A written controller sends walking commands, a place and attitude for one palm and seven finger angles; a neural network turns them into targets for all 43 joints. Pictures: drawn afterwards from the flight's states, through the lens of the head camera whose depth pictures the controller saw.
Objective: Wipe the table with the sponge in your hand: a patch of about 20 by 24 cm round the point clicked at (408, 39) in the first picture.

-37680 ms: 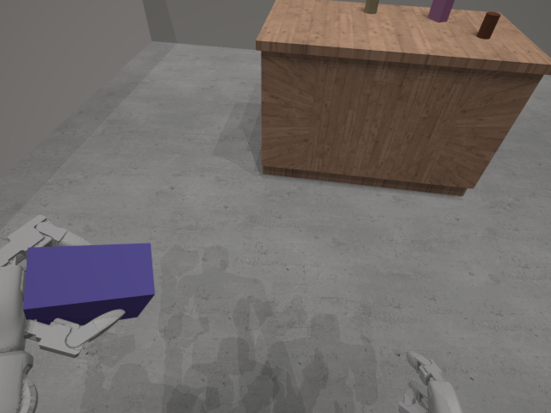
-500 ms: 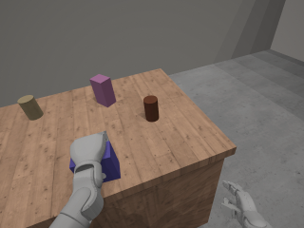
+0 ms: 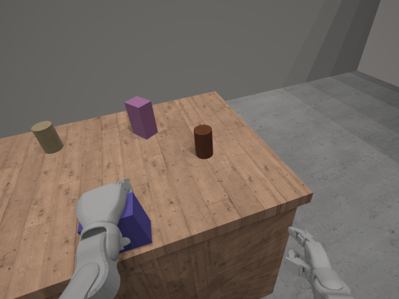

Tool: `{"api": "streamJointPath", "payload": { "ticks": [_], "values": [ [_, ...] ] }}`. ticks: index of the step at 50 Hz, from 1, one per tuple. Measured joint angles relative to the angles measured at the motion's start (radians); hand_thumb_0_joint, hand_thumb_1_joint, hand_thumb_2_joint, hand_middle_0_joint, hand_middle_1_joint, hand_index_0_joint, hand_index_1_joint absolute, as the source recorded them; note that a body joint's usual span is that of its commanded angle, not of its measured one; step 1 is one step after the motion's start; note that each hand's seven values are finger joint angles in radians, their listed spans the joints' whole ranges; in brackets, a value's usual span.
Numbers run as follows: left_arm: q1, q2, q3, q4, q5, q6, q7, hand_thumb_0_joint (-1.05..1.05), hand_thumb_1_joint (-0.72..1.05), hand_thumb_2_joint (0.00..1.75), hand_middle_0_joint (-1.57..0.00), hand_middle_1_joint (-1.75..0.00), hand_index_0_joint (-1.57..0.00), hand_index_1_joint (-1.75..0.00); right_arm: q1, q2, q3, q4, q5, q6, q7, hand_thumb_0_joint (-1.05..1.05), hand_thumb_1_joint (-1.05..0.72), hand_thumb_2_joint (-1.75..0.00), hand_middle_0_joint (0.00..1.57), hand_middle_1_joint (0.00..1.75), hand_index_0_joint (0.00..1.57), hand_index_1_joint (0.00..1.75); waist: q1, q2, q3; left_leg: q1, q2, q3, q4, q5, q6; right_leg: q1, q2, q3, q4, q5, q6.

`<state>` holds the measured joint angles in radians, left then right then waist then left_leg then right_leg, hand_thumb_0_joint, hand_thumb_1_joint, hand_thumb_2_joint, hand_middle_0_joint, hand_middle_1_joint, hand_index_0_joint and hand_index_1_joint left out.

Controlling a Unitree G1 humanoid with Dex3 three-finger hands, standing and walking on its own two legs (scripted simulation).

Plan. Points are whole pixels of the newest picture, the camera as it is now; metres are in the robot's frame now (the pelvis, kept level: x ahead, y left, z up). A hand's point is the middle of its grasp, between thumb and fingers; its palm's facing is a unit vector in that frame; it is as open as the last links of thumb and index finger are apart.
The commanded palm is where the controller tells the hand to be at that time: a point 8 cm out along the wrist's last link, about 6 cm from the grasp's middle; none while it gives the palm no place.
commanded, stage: slide back across to the middle lane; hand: left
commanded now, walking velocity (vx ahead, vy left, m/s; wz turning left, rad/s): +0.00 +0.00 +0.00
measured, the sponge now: (121, 230) +0.24 +0.21 +0.04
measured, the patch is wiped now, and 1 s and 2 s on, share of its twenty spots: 1.00 1.00 1.00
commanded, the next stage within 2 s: wipe forward along the middle lane in 0.24 s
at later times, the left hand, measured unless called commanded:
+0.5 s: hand (99, 222) +0.23 +0.25 +0.07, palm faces +0.01 -0.08 -1.00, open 9.8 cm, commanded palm +0.21 +0.25 +0.12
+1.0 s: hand (97, 204) +0.28 +0.28 +0.07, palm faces -0.03 -0.03 -1.00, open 9.8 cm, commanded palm +0.26 +0.28 +0.10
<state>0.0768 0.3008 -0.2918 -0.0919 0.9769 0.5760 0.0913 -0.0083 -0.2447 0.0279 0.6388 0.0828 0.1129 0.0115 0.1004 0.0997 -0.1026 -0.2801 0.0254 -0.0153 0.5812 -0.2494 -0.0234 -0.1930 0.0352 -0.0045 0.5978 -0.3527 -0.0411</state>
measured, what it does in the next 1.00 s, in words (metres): stands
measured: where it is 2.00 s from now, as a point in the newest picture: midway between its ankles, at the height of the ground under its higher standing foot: outside the picture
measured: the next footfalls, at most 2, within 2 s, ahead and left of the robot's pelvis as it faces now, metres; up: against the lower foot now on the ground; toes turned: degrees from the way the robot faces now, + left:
none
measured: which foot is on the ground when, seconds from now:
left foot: down 0.00-1.00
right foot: down 0.00-1.00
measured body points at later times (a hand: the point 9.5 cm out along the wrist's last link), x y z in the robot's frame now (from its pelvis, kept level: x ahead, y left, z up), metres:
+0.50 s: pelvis -0.01 -0.01 +0.00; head -0.05 -0.06 +0.45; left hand +0.23 +0.25 +0.12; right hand +0.23 -0.22 -0.07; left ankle +0.04 +0.14 -0.73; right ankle -0.02 -0.10 -0.73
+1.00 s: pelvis -0.02 -0.02 +0.00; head -0.05 -0.06 +0.44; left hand +0.27 +0.27 +0.13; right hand +0.19 -0.25 -0.10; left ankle +0.04 +0.14 -0.73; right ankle -0.02 -0.10 -0.73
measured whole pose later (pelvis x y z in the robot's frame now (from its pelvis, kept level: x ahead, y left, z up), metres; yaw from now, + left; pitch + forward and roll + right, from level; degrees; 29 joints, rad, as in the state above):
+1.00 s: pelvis -0.02 -0.02 +0.00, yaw +2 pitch +0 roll +0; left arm -0.22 0.41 -0.12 0.40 0.98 0.34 0.07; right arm 0.12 -0.28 0.01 0.71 0.08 0.05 -0.08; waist 0.07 0.10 -0.10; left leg -0.38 0.03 -0.06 0.60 -0.22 -0.01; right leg -0.29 0.05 -0.05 0.62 -0.33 -0.06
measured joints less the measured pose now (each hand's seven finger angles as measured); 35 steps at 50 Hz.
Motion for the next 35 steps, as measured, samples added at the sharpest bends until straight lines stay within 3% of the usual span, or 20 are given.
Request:
{"api": "streamJointPath", "payload": {
  "ticks": [9, 19, 25, 35],
  "values": [
    [-0.013, 0.013, 0.020, 0.047, 0.007, -0.042, -0.002, -0.01, -0.50, 1.09, -0.73, -1.41, -0.77, -1.37, 0.017, -0.002, 0.001, 0.021, -0.006, -0.026, -0.021, 0.01, -0.90, -0.90, 0.20, 0.30, 0.20, 0.30, 0.001, 0.005, 0.007, -0.001, 0.002, -0.001, -0.012, 0.015, 0.000, -0.005, 0.002, -0.001, -0.003, 0.011, -0.003],
    [0.012, 0.062, 0.092, 0.071, -0.006, -0.065, -0.015, -0.01, -0.50, 1.09, -0.73, -1.41, -0.77, -1.37, 0.048, -0.016, -0.002, 0.040, -0.011, -0.049, -0.042, 0.01, -0.90, -0.90, 0.20, 0.30, 0.20, 0.30, -0.008, 0.009, 0.014, 0.008, 0.008, -0.004, -0.017, 0.016, 0.001, 0.004, 0.009, -0.003, -0.010, 0.013, -0.009],
    [-0.021, 0.070, 0.103, 0.128, -0.003, -0.112, -0.034, -0.01, -0.50, 1.09, -0.74, -1.40, -0.78, -1.37, 0.065, -0.032, -0.015, 0.048, -0.013, -0.084, -0.061, 0.01, -0.90, -0.90, 0.20, 0.30, 0.20, 0.30, -0.003, 0.015, 0.018, -0.006, 0.005, -0.017, -0.017, 0.020, 0.004, -0.003, 0.008, -0.015, -0.016, 0.016, -0.010],
    [-0.130, 0.072, 0.125, 0.260, 0.003, -0.169, -0.011, -0.01, -0.52, 1.09, -0.76, -1.38, -0.80, -1.34, 0.076, -0.025, -0.016, 0.070, -0.009, -0.095, -0.081, 0.01, -0.90, -0.90, 0.20, 0.30, 0.20, 0.30, 0.004, 0.013, 0.013, -0.039, 0.002, -0.033, -0.015, 0.029, 0.006, -0.032, 0.007, -0.031, -0.010, 0.019, -0.014]
  ]
}}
